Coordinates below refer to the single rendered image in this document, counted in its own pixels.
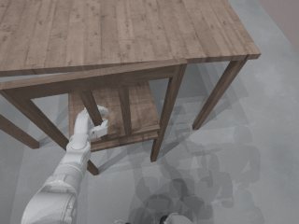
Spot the robot right thigh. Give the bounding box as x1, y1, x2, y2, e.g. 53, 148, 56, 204
164, 215, 193, 224

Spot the left robot upper arm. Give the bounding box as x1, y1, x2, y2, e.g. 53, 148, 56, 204
22, 191, 78, 224

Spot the robot left hand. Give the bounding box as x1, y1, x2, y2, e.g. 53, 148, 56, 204
74, 105, 108, 139

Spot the table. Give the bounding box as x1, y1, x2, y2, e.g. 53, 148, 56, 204
0, 0, 262, 149

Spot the left robot forearm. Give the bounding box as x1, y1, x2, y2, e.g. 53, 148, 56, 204
21, 133, 92, 224

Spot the robot right shin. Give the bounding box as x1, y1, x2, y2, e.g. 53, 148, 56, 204
168, 213, 178, 217

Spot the chair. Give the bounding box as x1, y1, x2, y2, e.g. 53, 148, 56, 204
0, 57, 188, 175

